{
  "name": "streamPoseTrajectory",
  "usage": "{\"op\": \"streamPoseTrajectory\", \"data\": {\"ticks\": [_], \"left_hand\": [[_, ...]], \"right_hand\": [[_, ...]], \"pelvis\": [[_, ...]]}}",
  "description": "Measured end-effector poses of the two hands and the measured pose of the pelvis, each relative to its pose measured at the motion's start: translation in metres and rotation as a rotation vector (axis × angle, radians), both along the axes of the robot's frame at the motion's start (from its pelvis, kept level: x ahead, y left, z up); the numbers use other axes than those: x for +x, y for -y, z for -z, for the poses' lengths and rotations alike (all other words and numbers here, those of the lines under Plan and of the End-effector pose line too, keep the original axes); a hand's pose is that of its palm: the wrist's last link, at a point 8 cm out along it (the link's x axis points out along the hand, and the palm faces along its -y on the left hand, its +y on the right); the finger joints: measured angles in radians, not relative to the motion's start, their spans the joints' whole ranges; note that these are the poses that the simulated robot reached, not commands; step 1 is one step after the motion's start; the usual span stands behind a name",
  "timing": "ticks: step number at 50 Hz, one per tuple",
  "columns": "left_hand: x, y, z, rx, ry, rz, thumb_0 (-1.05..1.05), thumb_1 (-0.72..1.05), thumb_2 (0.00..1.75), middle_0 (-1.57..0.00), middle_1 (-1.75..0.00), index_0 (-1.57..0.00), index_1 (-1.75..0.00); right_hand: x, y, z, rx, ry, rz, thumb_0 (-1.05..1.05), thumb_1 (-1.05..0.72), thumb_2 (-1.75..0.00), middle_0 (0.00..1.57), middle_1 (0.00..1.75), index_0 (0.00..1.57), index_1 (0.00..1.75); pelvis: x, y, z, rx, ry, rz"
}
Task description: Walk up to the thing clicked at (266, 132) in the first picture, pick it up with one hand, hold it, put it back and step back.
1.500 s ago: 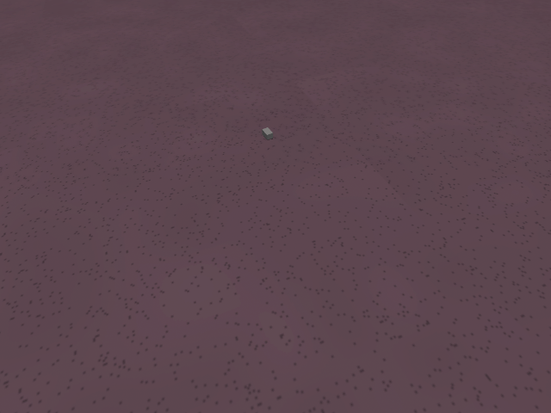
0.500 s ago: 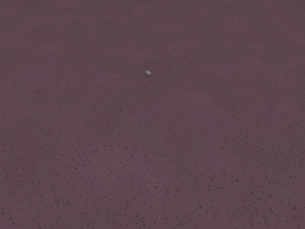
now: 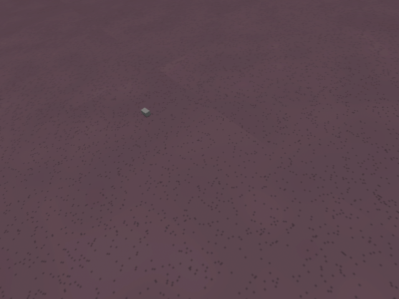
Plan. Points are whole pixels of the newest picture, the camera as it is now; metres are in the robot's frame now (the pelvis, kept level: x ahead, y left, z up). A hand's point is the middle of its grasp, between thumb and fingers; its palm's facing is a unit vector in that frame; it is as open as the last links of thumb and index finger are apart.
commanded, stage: walk up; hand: left
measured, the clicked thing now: (145, 112) +1.56 +0.58 -0.73
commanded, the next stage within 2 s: none
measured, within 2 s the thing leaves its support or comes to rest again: neither
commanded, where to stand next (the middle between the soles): +1.10 +0.68 m, yaw -47 degrees
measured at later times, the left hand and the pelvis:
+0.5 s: hand (90, 198) +0.42 +0.38 -0.12, palm faces -0.31 -0.81 -0.49, open 7.4 cm; pelvis +0.25 +0.11 +0.01, yaw -15 degrees
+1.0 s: hand (80, 147) +0.60 +0.47 -0.10, palm faces -0.36 -0.72 -0.59, open 7.4 cm; pelvis +0.45 +0.19 +0.00, yaw -24 degrees
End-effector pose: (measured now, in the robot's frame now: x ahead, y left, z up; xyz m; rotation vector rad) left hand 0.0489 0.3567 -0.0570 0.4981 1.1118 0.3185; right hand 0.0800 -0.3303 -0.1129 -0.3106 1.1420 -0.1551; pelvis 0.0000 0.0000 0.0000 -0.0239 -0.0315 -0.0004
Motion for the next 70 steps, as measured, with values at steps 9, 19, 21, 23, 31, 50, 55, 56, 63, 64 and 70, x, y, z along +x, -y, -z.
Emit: {"op": "streamPoseTrajectory", "data": {"ticks": [9, 19, 21, 23, 31, 50, 55, 56, 63, 64, 70], "left_hand": [[0.076, -0.008, -0.003, -0.035, -0.054, 0.075, 0.0, 0.9, 0.9, -0.21, -0.3, -0.21, -0.3], [0.258, -0.078, 0.04, -0.008, -0.086, 0.23, 0.01, 0.9, 0.9, -0.21, -0.3, -0.21, -0.3], [0.298, -0.077, 0.037, -0.013, -0.071, 0.269, 0.01, 0.9, 0.9, -0.21, -0.3, -0.21, -0.3], [0.337, -0.072, 0.03, -0.031, -0.049, 0.313, 0.01, 0.9, 0.9, -0.21, -0.3, -0.21, -0.3], [0.463, -0.042, 0.002, -0.034, 0.014, 0.455, 0.0, 0.9, 0.9, -0.21, -0.3, -0.21, -0.3], [0.562, -0.144, -0.008, 0.088, -0.038, 0.417, 0.0, 0.89, 0.9, -0.22, -0.3, -0.21, -0.3], [0.613, -0.207, 0.014, 0.126, -0.091, 0.423, 0.0, 0.89, 0.9, -0.22, -0.3, -0.21, -0.3], [0.626, -0.219, 0.021, 0.136, -0.103, 0.423, 0.0, 0.89, 0.9, -0.22, -0.3, -0.21, -0.3], [0.717, -0.22, 0.029, 0.079, -0.116, 0.487, 0.01, 0.9, 0.9, -0.21, -0.3, -0.21, -0.3], [0.729, -0.216, 0.027, 0.066, -0.111, 0.506, 0.01, 0.9, 0.9, -0.21, -0.3, -0.21, -0.3], [0.794, -0.189, 0.02, 0.018, -0.065, 0.6, 0.0, 0.9, 0.9, -0.21, -0.3, -0.21, -0.3]], "right_hand": [[0.104, -0.031, -0.032, 0.037, 0.168, -0.005, 0.01, -0.91, -0.9, 0.2, 0.3, 0.21, 0.3], [0.168, -0.077, -0.029, -0.068, 0.172, 0.152, 0.0, -0.91, -0.9, 0.2, 0.3, 0.21, 0.3], [0.16, -0.091, -0.029, -0.059, 0.13, 0.215, 0.0, -0.91, -0.9, 0.2, 0.3, 0.21, 0.3], [0.151, -0.105, -0.031, -0.045, 0.076, 0.268, 0.0, -0.91, -0.9, 0.2, 0.3, 0.21, 0.3], [0.13, -0.141, -0.014, 0.011, -0.076, 0.413, 0.01, -0.9, -0.9, 0.2, 0.3, 0.21, 0.3], [0.344, -0.173, 0.001, 0.003, 0.071, 0.357, 0.01, -0.91, -0.9, 0.2, 0.3, 0.21, 0.3], [0.399, -0.195, -0.008, -0.087, 0.105, 0.36, 0.01, -0.91, -0.9, 0.2, 0.3, 0.21, 0.3], [0.407, -0.202, -0.009, -0.104, 0.114, 0.367, 0.0, -0.91, -0.9, 0.2, 0.3, 0.21, 0.3], [0.417, -0.272, -0.025, -0.075, 0.073, 0.481, 0.0, -0.91, -0.9, 0.2, 0.3, 0.21, 0.3], [0.415, -0.281, -0.025, -0.068, 0.057, 0.498, 0.0, -0.9, -0.9, 0.2, 0.3, 0.21, 0.3], [0.407, -0.32, -0.012, -0.025, -0.027, 0.589, 0.0, -0.9, -0.9, 0.2, 0.3, 0.21, 0.3]], "pelvis": [[0.08, -0.03, -0.014, -0.013, 0.011, 0.097], [0.196, -0.099, 0.013, 0.018, -0.018, 0.196], [0.212, -0.106, 0.007, 0.025, -0.022, 0.215], [0.229, -0.11, -0.002, 0.034, -0.024, 0.235], [0.301, -0.122, -0.012, 0.056, -0.016, 0.302], [0.453, -0.189, 0.003, 0.003, -0.021, 0.423], [0.505, -0.233, 0.021, 0.006, -0.038, 0.443], [0.513, -0.242, 0.024, 0.024, -0.026, 0.451], [0.563, -0.273, 0.004, 0.021, -0.018, 0.509], [0.57, -0.276, 0.001, 0.023, -0.016, 0.515], [0.613, -0.291, -0.003, 0.026, -0.009, 0.549]]}}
